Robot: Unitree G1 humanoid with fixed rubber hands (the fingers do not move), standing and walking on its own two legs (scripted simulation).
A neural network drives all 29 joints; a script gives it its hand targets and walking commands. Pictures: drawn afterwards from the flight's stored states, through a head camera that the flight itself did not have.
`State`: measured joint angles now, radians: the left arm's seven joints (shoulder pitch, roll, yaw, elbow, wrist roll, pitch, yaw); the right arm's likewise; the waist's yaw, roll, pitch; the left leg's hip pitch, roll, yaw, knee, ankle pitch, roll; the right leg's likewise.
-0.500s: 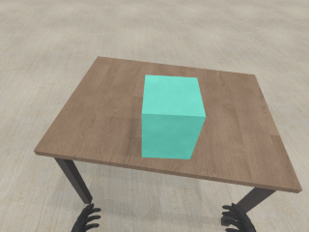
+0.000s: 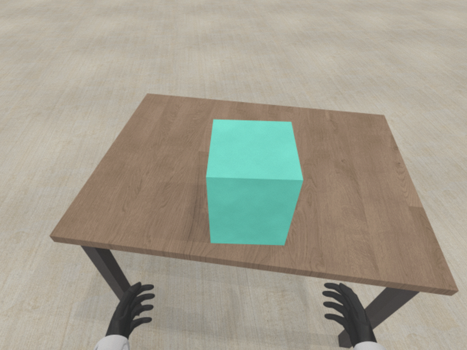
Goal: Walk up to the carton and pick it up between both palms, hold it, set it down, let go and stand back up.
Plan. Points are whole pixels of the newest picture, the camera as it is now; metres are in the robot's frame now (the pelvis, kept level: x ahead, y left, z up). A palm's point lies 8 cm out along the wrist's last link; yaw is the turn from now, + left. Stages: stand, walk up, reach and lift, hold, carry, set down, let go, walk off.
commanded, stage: reach and lift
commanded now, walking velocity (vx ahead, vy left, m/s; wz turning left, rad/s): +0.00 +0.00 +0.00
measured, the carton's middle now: (249, 184) +0.51 +0.02 -0.02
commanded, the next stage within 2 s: none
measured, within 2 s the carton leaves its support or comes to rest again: neither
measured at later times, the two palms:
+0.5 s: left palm (132, 281) +0.26 +0.22 -0.04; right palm (345, 292) +0.27 -0.16 -0.03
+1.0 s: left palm (142, 231) +0.34 +0.22 +0.01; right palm (339, 237) +0.35 -0.15 +0.02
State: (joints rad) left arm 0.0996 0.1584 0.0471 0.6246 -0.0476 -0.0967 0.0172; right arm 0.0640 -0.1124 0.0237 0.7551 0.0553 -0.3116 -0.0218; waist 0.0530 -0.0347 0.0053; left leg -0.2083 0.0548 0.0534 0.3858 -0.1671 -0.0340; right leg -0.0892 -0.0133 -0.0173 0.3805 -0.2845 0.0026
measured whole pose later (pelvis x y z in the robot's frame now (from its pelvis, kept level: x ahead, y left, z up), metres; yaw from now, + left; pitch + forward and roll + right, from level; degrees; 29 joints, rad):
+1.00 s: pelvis +0.00 +0.01 -0.01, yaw -1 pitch +9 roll -1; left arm -0.47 0.18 0.08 0.96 -0.11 -0.27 0.03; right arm -0.52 -0.16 0.13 1.09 0.30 -0.34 -0.08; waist 0.04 -0.03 -0.13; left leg -0.46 0.07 0.05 0.51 -0.20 -0.03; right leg -0.33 0.00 -0.01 0.48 -0.30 0.01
